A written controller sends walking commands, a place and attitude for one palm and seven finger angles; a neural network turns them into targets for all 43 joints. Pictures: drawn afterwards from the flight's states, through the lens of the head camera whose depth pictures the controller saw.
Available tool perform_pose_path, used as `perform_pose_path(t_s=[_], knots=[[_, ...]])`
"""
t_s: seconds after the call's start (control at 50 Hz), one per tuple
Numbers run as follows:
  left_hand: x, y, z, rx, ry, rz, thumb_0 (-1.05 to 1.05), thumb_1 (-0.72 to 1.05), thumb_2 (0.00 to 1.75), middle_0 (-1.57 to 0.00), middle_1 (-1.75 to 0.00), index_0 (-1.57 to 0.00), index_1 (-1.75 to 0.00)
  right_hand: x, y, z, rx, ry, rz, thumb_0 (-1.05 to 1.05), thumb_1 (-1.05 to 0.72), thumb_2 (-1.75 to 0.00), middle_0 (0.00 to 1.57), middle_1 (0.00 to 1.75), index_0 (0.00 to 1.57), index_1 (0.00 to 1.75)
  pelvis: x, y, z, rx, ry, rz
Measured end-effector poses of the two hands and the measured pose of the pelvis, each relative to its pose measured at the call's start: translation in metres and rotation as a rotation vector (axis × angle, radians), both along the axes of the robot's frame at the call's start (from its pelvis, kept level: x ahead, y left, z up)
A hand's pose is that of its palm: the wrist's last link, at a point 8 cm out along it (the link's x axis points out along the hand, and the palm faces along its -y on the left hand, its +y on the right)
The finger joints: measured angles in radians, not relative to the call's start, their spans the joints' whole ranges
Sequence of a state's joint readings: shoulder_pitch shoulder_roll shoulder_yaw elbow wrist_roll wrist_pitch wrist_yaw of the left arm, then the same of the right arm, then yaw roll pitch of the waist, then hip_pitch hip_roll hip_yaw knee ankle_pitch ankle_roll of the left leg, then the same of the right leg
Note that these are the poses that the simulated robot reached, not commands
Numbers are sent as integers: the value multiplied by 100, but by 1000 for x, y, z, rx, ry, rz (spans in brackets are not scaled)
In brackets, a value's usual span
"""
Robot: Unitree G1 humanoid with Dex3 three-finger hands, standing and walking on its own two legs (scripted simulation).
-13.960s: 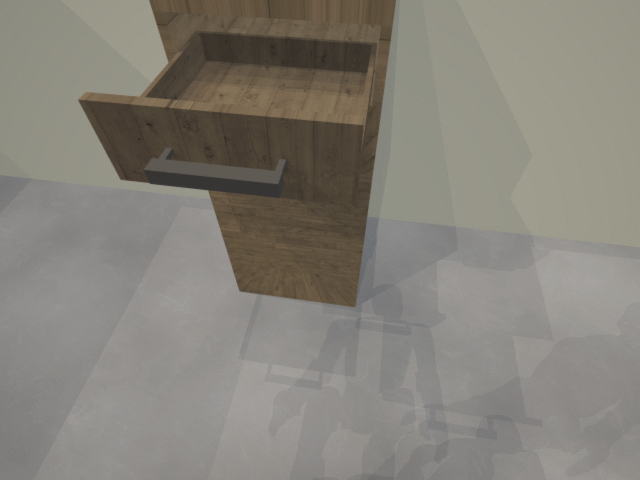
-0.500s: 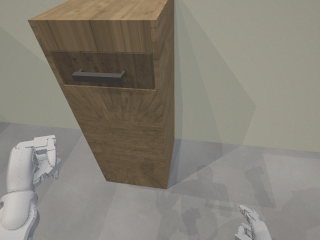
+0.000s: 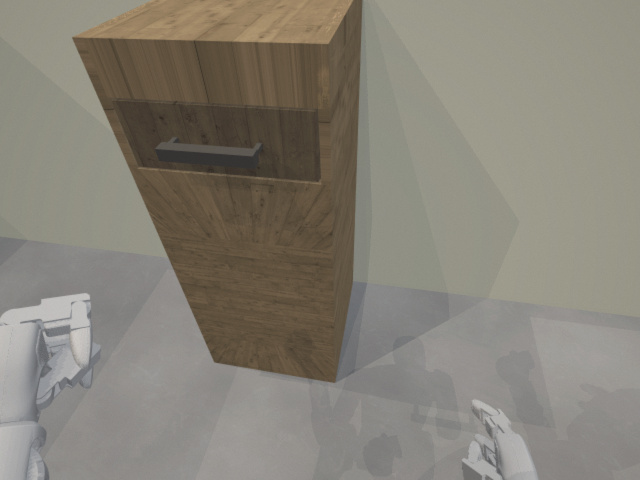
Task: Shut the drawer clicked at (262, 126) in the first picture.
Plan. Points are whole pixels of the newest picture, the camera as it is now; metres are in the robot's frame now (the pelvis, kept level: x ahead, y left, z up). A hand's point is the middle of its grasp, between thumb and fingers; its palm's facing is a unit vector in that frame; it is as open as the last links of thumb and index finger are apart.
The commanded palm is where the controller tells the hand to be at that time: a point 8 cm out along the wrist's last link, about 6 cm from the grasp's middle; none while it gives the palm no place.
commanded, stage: step back with the hand held close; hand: left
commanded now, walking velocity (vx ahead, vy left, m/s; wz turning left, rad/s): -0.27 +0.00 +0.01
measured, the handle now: (211, 149) +0.63 +0.28 +0.12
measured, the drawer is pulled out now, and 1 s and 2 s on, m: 0.00 0.00 0.00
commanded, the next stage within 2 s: stop stepping back and stand still in 1.18 s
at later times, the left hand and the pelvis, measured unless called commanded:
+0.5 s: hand (36, 409) +0.13 +0.26 +0.15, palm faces +0.33 -0.81 -0.48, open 3.2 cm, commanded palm +0.07 +0.31 +0.17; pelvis -0.06 +0.03 -0.01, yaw +0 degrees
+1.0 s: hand out of the picture +0.05 +0.28 +0.17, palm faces +0.41 -0.78 -0.47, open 3.2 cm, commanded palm -0.02 +0.31 +0.17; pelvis -0.13 +0.03 -0.02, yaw +3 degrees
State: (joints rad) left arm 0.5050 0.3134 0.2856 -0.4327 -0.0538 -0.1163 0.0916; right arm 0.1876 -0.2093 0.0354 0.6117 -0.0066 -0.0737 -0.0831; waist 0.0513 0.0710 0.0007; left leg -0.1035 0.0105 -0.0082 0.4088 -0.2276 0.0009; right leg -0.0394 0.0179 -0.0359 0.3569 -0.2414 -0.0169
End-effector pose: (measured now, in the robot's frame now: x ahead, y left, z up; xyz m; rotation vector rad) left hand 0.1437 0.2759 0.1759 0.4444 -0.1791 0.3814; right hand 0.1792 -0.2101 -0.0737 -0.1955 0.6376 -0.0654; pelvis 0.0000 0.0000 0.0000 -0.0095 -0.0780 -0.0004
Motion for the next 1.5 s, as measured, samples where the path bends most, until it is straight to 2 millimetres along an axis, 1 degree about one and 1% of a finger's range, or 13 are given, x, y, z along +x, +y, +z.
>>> perform_pose_path(t_s=[0.14, 0.26, 0.52, 0.7, 0.86, 0.96, 1.12, 1.18, 1.26, 1.32, 1.38, 1.44, 1.5], knots=[[2, 7, -1, 65, 54, -51, 1, 89, 90, -141, -159, -141, -160, -18, -13, -5, -27, 83, -70, 1, -90, -90, 20, 30, 20, 30, -8, 9, 0, -7, 66, 3], [-7, 15, -5, 89, 109, -76, 1, 89, 90, -141, -159, -141, -160, -39, -17, -9, -47, 134, -127, 1, -91, -90, 20, 30, 20, 30, -20, 19, -1, -3, 90, -2], [-57, 26, -1, 117, 5, -76, 1, 89, 90, -141, -159, -141, -160, -75, 2, -2, -45, 66, -112, 1, -91, -90, 20, 30, 20, 30, -65, 27, -9, -10, 80, 0], [-95, 28, -3, 121, -73, -55, 1, 89, 90, -141, -159, -141, -160, -109, 1, -7, -80, 52, -84, 1, -90, -90, 20, 30, 20, 30, -94, 27, -16, -31, 73, 17], [-110, 35, 1, 122, -163, -78, 1, 89, 90, -141, -159, -141, -160, -147, 1, -12, -121, 70, -121, 1, -91, -90, 20, 30, 20, 30, -116, 36, -22, -57, 59, 22], [-126, 42, 11, 176, -165, -61, 1, 89, 90, -141, -159, -141, -160, -162, 10, -10, -84, 76, -101, 1, -91, -90, 20, 30, 20, 30, -128, 29, -16, -67, 102, 60], [-157, 16, -1, 118, -100, -123, 1, 89, 90, -141, -160, -141, -160, -171, 11, -17, -52, 90, -44, 1, -90, -90, 20, 30, 20, 30, -160, 19, -18, -40, 125, 10], [-163, 13, 4, 113, -128, -150, 1, 89, 90, -141, -159, -141, -160, -178, 7, -13, -69, 82, -62, 1, -90, -90, 20, 30, 20, 30, -164, 20, -18, -35, 105, 13], [-172, 16, 8, 131, -145, -160, 1, 89, 90, -141, -159, -141, -160, -189, 3, -2, -68, 14, -70, 1, -90, -90, 20, 30, 20, 30, -188, 17, -18, -16, 81, -8], [-188, 14, 6, 144, -110, -150, 1, 89, 90, -141, -159, -141, -160, -203, -2, 2, -50, -43, -73, 1, -90, -90, 20, 30, 20, 30, -212, 13, -20, -25, 73, -3], [-217, 8, 4, 156, -60, -137, 1, 89, 90, -141, -159, -141, -160, -226, -9, 1, -30, -35, -86, 1, -91, -90, 20, 30, 20, 30, -231, 9, -20, -9, 70, 16], [-246, 7, 5, 131, -40, -103, 1, 89, 90, -141, -159, -141, -160, -256, -16, -1, -53, 44, -102, 1, -91, -90, 20, 30, 20, 30, -237, 10, -12, 26, 86, -2], [-261, 15, 6, 97, -73, -47, 1, 89, 90, -141, -159, -141, -160, -281, -20, 0, -95, 94, -125, 1, -91, -90, 20, 30, 20, 30, -241, 12, -7, 35, 102, -19]])
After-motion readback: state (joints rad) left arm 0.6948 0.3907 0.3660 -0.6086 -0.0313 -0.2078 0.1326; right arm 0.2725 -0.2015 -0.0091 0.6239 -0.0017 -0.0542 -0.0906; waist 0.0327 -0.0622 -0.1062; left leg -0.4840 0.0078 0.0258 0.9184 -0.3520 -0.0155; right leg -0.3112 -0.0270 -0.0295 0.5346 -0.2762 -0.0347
